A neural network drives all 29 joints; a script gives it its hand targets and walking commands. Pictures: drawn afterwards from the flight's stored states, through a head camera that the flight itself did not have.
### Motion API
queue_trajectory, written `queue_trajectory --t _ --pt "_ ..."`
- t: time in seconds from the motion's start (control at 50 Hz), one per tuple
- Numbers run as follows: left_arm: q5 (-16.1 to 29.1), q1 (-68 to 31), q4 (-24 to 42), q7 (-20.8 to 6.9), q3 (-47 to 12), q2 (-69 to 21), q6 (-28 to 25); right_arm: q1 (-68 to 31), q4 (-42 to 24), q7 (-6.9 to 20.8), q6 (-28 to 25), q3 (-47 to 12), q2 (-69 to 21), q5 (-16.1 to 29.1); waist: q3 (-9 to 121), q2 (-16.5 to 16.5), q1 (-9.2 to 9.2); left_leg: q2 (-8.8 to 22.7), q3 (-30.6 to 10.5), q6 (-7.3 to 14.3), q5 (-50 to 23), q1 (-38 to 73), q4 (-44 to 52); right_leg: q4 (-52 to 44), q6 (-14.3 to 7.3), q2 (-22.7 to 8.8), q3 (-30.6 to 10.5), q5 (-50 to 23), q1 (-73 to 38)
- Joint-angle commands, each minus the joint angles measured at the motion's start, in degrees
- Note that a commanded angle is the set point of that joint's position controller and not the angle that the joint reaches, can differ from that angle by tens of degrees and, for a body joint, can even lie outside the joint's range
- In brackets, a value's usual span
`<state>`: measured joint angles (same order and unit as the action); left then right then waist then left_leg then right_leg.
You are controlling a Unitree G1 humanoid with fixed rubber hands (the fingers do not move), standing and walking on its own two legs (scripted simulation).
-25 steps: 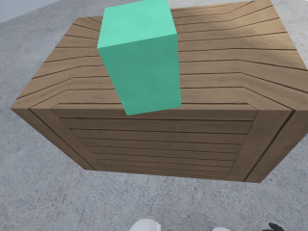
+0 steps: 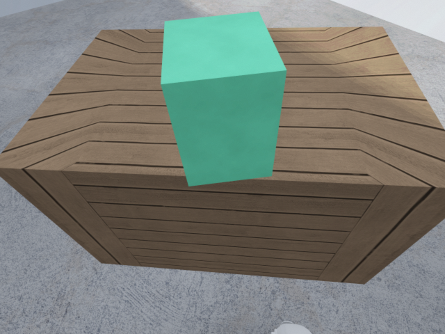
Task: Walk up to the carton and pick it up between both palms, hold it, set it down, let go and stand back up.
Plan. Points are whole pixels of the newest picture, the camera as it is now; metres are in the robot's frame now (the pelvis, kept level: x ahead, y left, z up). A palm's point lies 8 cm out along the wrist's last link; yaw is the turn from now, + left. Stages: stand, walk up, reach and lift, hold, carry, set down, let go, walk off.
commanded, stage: walk up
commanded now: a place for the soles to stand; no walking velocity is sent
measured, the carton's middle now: (221, 103) +0.55 +0.03 +0.10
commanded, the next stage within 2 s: none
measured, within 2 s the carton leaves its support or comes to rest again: neither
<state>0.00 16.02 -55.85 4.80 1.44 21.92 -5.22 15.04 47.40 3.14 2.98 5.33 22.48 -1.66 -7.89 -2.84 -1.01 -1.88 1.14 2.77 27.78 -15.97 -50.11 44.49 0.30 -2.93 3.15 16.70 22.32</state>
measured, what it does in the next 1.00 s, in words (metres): steps on the spot: left foot, then right foot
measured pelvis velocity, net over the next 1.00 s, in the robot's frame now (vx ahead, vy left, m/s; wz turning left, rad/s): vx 0.03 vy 0.05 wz -0.03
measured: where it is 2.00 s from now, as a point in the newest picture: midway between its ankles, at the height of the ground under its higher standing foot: outside the picture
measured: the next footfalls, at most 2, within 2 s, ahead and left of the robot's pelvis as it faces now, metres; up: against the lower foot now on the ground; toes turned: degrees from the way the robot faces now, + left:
left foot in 0.30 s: +0.09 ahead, +0.17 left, +0.00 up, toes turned -1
right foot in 0.66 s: +0.10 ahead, -0.09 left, +0.00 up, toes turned -1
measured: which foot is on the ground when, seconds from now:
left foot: up 0.00-0.28, down 0.30-1.00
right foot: down 0.00-0.32, up 0.34-0.64, down 0.66-1.00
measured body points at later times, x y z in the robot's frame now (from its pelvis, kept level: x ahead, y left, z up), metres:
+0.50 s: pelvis +0.02 +0.07 +0.00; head +0.05 +0.08 +0.45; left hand +0.06 +0.39 -0.12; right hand +0.08 -0.26 -0.11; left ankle +0.05 +0.17 -0.70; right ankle +0.04 -0.08 -0.67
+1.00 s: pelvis +0.03 +0.05 +0.00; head +0.07 +0.02 +0.45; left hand +0.10 +0.38 -0.10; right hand +0.15 -0.26 -0.12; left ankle +0.05 +0.17 -0.70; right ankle +0.06 -0.08 -0.70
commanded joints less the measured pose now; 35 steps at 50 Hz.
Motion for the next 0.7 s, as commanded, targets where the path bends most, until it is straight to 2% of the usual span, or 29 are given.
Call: queue_trajectory --t 0.0,0.02,0.04,0.08,0.1,0.12,0.14,0.16,0.2,0.22,0.24,0.26,0.28,0.3,0.32,0.34,0.36,0.38,0.4,0.42,0.48,0.5,0.56,0.58,0.6,0.62,0.64,0.66,0.68 --pt "-1.06 14.52 0.40 2.64 7.38 24.02 -1.30 -4.39 -8.56 -1.18 0.17 2.72 12.66 0.08 11.28 4.66 -4.06 1.75 -10.39 -1.26 5.23 -23.53 -24.64 -24.60 -16.32 -24.13 -38.05 0.06 -24.80" --pt "-1.15 10.47 1.98 2.65 7.29 24.01 -1.01 -3.33 -7.38 -1.06 0.44 3.27 14.05 -0.13 8.43 5.04 -2.82 2.40 -9.70 -1.17 5.51 -21.79 -25.95 -24.85 -18.88 -25.62 -38.37 1.40 -17.86" --pt "-1.30 7.55 2.17 2.56 7.17 22.65 -0.92 -3.77 -6.89 -1.03 0.30 3.71 13.88 -0.39 4.63 4.27 -1.20 4.87 -11.03 -1.22 4.97 -22.84 -24.39 -22.92 -18.42 -24.83 -34.68 -0.37 -14.16" --pt "-1.54 4.16 3.50 2.03 6.49 20.06 -1.14 -1.76 -5.21 -0.24 0.48 3.44 12.63 -0.08 2.82 7.32 0.77 5.78 -10.53 -1.59 2.53 -18.76 -19.77 -20.56 -14.45 -19.00 -22.32 -3.45 -7.27" --pt "-1.78 4.85 3.95 1.66 6.10 19.50 -1.13 -1.09 -4.42 -0.09 0.65 3.54 11.84 0.01 2.29 9.83 0.51 4.93 -8.45 -1.79 0.90 -16.49 -16.57 -19.82 -12.88 -16.18 -17.65 -5.20 -4.98" --pt "-2.24 4.63 3.77 1.21 6.10 20.07 -0.85 -0.16 -4.00 0.26 0.68 3.28 11.65 0.08 4.71 13.68 0.42 4.56 -5.92 -1.70 1.54 -14.38 -13.06 -19.22 -12.49 -14.92 -15.13 -1.90 -3.44" --pt "-2.51 3.78 4.22 0.82 6.37 20.48 -0.55 -0.18 -3.63 0.47 0.80 3.27 11.87 0.29 5.35 15.80 0.31 4.39 -4.47 -1.80 1.12 -11.84 -10.20 -19.62 -12.15 -14.07 -14.24 4.06 -0.93" --pt "-2.88 1.67 4.55 0.57 6.65 20.53 -0.36 -0.80 -3.18 0.59 0.78 3.32 11.95 0.36 4.58 17.84 0.43 5.05 -3.73 -1.58 0.56 -10.06 -7.51 -20.66 -12.47 -14.77 -15.75 10.28 3.05" --pt "-2.98 -2.71 5.22 0.18 6.78 20.70 0.18 -0.70 -1.94 0.48 0.54 3.77 12.70 0.42 4.23 19.95 1.50 6.07 -3.89 -1.50 -1.77 -6.33 -3.51 -20.81 -12.21 -15.42 -15.73 15.33 6.35" --pt "-2.74 -4.93 5.58 -0.14 6.61 20.30 0.69 1.62 -0.46 0.30 0.24 4.02 12.80 0.40 4.11 20.65 2.42 5.83 -2.46 -1.20 -3.20 -0.88 1.12 -19.49 -11.13 -14.14 -13.44 16.60 9.73" --pt "-2.72 -8.32 6.09 -0.47 6.23 20.13 1.17 6.54 1.18 0.03 -0.17 4.30 12.34 0.71 6.79 19.44 5.50 4.60 -0.46 -0.99 -8.86 7.30 6.51 -15.12 -9.56 -12.14 -9.31 17.04 13.57" --pt "-2.85 -7.73 5.82 -0.46 5.55 17.52 1.87 10.66 2.82 -0.51 -0.70 4.83 12.76 0.47 7.91 13.06 7.10 3.50 -2.33 -2.30 -8.02 12.32 11.12 -4.02 -7.38 -8.95 -6.27 16.29 15.35" --pt "-2.25 -8.04 6.05 -0.32 4.17 12.86 2.37 12.38 3.70 -1.39 -1.31 5.20 14.48 -0.49 5.35 1.68 9.07 5.07 -10.00 -2.44 -0.99 9.42 21.51 11.66 -4.72 -4.29 -1.30 15.77 16.75" --pt "-0.70 -4.31 6.52 -0.34 2.24 7.09 3.03 6.23 1.25 -2.31 -2.10 5.16 18.07 -1.14 1.87 -10.09 5.60 16.67 -34.86 -0.38 8.98 1.09 35.61 22.68 -2.30 3.74 -0.22 19.61 22.12" --pt "-0.21 -3.22 5.44 -0.16 3.01 10.90 3.55 -0.72 -1.42 -2.75 -2.38 5.26 18.31 -0.41 -1.36 0.19 3.29 17.24 -38.89 -0.77 12.84 -5.08 38.35 24.54 -3.04 3.89 -7.28 13.70 18.50" --pt "0.03 -3.07 4.52 -0.29 3.58 14.03 3.77 -3.19 -2.16 -3.04 -2.60 5.15 19.54 0.07 0.04 -2.41 4.01 18.62 -39.27 -1.01 16.24 -5.98 40.52 22.77 -2.71 2.57 -10.40 12.75 16.42" --pt "-0.01 -2.78 3.24 -0.49 3.92 14.88 3.48 -4.80 -1.79 -3.17 -3.16 4.19 17.38 -0.24 -1.02 -0.91 3.19 16.43 -36.10 -1.32 9.64 -5.51 37.75 21.63 -2.25 1.80 -10.61 11.10 15.09" --pt "0.19 -1.90 2.73 -0.91 4.15 15.50 3.33 -4.58 -1.14 -3.24 -3.40 3.69 15.44 -0.51 -0.22 -3.50 2.88 14.91 -31.71 -1.51 5.05 -2.66 35.19 20.07 -1.80 1.02 -9.84 9.05 14.96" --pt "0.06 -0.39 1.49 -1.30 4.24 14.66 3.19 -4.79 -0.77 -3.49 -3.82 3.16 13.79 -0.12 1.39 -4.11 2.34 14.47 -27.95 -0.98 0.02 -1.47 33.17 18.51 -1.49 0.26 -9.33 8.44 13.16" --pt "0.03 0.72 0.63 -1.52 4.15 14.61 3.27 -4.59 -0.37 -3.67 -4.32 2.99 13.67 0.11 2.83 -4.40 1.98 14.45 -27.62 -1.07 -2.96 1.68 31.58 17.00 -1.70 -0.51 -9.49 7.81 12.55" --pt "0.17 -1.72 0.85 -1.87 3.99 14.30 3.18 -3.64 -0.40 -3.93 -4.81 2.45 12.89 -0.02 3.56 -8.49 2.10 15.02 -25.08 2.04 -9.81 3.77 28.25 11.64 -1.05 -0.96 -9.09 10.32 10.40" --pt "0.06 -2.49 1.46 -1.84 3.63 14.38 3.07 -2.28 0.02 -4.03 -4.87 2.38 12.96 -0.06 4.71 -8.93 2.95 15.23 -25.24 2.49 -12.78 5.90 27.15 10.00 -1.27 -0.80 -8.73 11.33 10.89" --pt "0.28 -1.26 1.26 -1.74 2.99 13.13 2.06 -2.61 -0.45 -4.06 -4.84 1.97 12.98 0.26 7.55 -11.04 2.77 15.59 -18.27 6.58 -32.36 8.48 20.49 1.90 -1.43 -1.80 -4.19 12.77 7.21" --pt "0.50 -0.03 1.12 -1.57 3.12 12.64 1.58 -3.93 -0.83 -3.98 -4.64 1.70 12.30 0.40 8.79 -13.12 1.59 14.22 -15.13 7.16 -38.68 7.49 17.54 -0.74 -1.83 -1.54 -3.72 11.29 4.02" --pt "0.48 1.67 0.64 -1.51 3.00 12.14 0.92 -5.57 -1.30 -3.85 -4.42 1.30 12.09 0.89 9.67 -11.52 0.17 12.95 -11.22 7.17 -41.38 5.34 13.64 -6.50 -2.47 -0.65 -2.06 6.50 -1.10" --pt "0.31 3.48 -0.28 -1.36 3.18 12.69 0.17 -6.62 -1.54 -3.55 -3.97 1.18 11.74 0.98 10.79 -10.41 -1.15 10.89 -7.72 5.79 -38.40 3.71 9.48 -14.11 -2.85 -0.02 -2.03 -3.20 -6.03" --pt "-0.60 4.94 -0.75 -1.12 3.73 14.84 -0.33 -6.72 -2.01 -3.58 -3.83 1.08 10.20 1.44 11.69 -5.72 -1.21 9.69 -5.86 3.52 -34.34 -0.82 3.49 -14.14 -3.84 -1.80 -5.90 -11.33 -10.90" --pt "-1.65 4.95 -0.51 -0.99 4.69 18.22 -0.42 -6.38 -2.37 -3.77 -4.00 0.46 8.92 2.30 13.02 2.29 -1.69 6.59 -3.83 0.84 -27.60 -8.31 -2.76 -13.72 -7.25 -8.01 -17.01 -19.20 -16.61" --pt "-1.79 3.32 0.80 -0.98 5.35 21.00 -0.28 -6.48 -2.78 -3.78 -3.84 0.27 8.32 2.10 12.85 4.41 -0.79 2.82 -1.57 -1.43 -15.63 -13.19 -5.74 -15.79 -11.66 -15.36 -30.35 -20.17 -16.62"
